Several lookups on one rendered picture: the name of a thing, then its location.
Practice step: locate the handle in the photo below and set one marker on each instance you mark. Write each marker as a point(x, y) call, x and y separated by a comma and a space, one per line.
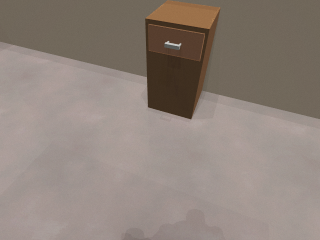
point(172, 45)

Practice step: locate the drawer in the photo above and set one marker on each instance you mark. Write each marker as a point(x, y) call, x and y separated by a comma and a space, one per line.
point(191, 42)

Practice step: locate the cabinet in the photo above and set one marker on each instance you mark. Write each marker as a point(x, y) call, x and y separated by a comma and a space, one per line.
point(175, 83)

